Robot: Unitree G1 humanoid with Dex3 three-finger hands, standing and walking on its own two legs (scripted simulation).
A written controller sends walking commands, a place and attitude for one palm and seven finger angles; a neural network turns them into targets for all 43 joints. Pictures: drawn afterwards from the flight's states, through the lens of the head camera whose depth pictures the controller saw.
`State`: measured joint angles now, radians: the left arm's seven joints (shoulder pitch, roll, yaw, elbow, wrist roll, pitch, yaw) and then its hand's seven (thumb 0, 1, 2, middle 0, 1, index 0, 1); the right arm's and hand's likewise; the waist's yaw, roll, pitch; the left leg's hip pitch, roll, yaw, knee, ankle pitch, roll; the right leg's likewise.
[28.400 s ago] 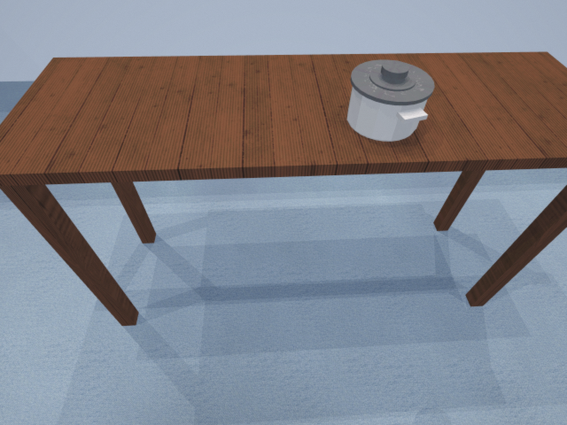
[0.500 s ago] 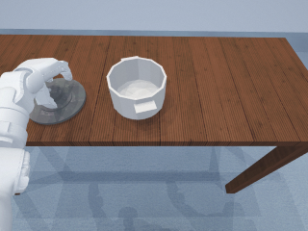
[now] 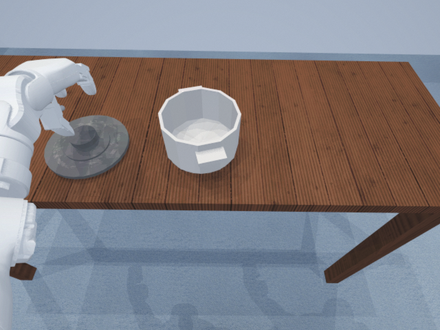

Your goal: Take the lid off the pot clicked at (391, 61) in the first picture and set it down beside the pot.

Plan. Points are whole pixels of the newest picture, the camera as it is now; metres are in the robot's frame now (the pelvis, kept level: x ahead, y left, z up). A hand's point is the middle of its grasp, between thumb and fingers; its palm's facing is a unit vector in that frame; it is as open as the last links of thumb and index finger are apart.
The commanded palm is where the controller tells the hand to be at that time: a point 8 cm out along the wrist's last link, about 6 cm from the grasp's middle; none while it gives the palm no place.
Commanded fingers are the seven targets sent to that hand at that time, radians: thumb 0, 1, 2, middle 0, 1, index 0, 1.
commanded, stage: raise the empty hand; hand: left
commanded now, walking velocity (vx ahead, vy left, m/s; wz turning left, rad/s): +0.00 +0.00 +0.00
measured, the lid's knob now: (83, 136) +0.48 +0.27 +0.05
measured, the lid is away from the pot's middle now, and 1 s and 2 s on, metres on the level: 0.24 0.24 0.24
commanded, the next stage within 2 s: draw the hand back to the body in 0.72 s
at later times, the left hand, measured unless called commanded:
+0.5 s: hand (39, 78) +0.47 +0.27 +0.20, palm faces -0.28 -0.04 -0.96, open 11.0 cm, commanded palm +0.47 +0.26 +0.26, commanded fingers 0.00 -0.08 0.78 -0.41 -0.75 -0.41 -0.75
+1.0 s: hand (39, 75) +0.47 +0.27 +0.21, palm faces -0.28 -0.04 -0.96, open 11.0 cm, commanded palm +0.44 +0.26 +0.27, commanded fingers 0.00 -0.08 0.78 -0.41 -0.75 -0.41 -0.75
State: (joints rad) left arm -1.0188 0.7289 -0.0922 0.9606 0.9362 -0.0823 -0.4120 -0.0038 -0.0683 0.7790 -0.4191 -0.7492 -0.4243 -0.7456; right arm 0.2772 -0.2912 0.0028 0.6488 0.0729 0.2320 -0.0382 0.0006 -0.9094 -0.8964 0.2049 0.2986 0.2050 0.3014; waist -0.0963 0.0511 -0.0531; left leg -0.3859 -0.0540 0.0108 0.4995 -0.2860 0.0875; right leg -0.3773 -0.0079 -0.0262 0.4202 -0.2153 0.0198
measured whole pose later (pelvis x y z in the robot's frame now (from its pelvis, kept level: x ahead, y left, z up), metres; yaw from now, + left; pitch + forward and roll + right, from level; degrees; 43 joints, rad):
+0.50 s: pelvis +0.00 +0.01 +0.00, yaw +0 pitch +9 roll -2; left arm -1.12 0.76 -0.12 0.89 0.95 0.00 -0.50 0.00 -0.07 0.78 -0.42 -0.75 -0.43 -0.75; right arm 0.29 -0.29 0.00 0.64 0.07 0.20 -0.02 0.00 -0.91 -0.90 0.20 0.30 0.20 0.30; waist -0.10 0.05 -0.05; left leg -0.35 -0.07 0.01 0.46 -0.26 0.10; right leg -0.34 -0.02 -0.03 0.38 -0.20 0.02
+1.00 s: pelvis +0.00 +0.01 +0.00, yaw +0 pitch +9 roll -2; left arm -1.11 0.76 -0.12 0.85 0.95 0.04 -0.54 0.00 -0.07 0.78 -0.42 -0.75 -0.42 -0.75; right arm 0.30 -0.29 0.01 0.63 0.07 0.20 -0.01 0.00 -0.91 -0.90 0.20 0.30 0.20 0.30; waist -0.10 0.05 -0.05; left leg -0.34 -0.07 0.02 0.45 -0.26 0.10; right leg -0.34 -0.03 -0.02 0.38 -0.20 0.02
